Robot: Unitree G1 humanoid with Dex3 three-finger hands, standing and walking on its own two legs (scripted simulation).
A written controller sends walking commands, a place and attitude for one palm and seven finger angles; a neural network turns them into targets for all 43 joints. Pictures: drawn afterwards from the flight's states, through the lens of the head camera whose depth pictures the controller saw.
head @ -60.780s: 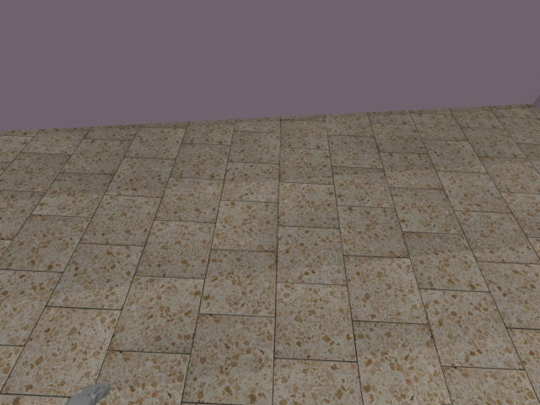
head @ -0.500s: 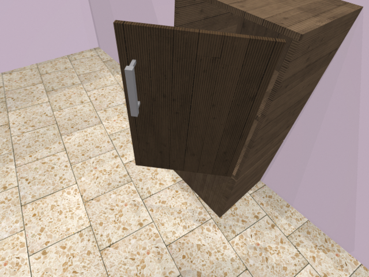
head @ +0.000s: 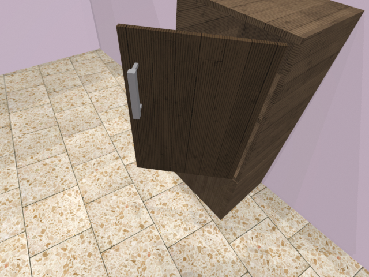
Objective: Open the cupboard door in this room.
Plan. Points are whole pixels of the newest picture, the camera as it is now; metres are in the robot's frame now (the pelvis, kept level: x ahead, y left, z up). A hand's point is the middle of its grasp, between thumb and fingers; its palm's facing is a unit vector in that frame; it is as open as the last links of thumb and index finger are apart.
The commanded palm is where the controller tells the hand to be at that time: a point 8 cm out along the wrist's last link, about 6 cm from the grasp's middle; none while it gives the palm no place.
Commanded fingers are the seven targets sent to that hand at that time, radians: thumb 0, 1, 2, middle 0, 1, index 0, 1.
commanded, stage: look again from close up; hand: left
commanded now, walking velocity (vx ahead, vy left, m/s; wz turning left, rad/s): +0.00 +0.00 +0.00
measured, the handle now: (136, 92) +0.58 +0.18 +0.08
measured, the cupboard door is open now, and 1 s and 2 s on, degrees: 43 43 43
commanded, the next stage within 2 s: raise the hand with hooked fingers in 0.26 s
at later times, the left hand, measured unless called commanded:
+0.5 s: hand out of the picture +0.11 +0.20 -0.09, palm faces +0.26 -0.94 -0.23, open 7.3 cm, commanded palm +0.10 +0.22 -0.06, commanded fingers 0.00 0.71 0.82 -0.21 -0.42 -0.21 -0.42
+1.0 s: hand (93, 243) +0.18 +0.19 +0.00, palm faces +0.08 -0.99 -0.11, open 9.9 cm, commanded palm +0.16 +0.25 +0.00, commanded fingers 0.00 0.13 0.57 -0.25 -0.80 -0.25 -0.80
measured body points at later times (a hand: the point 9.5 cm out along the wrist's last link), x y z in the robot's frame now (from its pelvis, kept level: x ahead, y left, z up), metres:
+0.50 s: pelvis +0.00 +0.00 -0.01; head -0.01 +0.00 +0.44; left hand +0.10 +0.25 -0.07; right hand +0.05 -0.24 -0.14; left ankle +0.06 +0.11 -0.74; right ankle +0.00 -0.14 -0.74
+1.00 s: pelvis +0.01 -0.03 -0.08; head +0.05 -0.02 +0.37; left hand +0.17 +0.25 +0.01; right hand +0.24 -0.25 -0.13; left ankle +0.06 +0.11 -0.74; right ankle +0.00 -0.14 -0.74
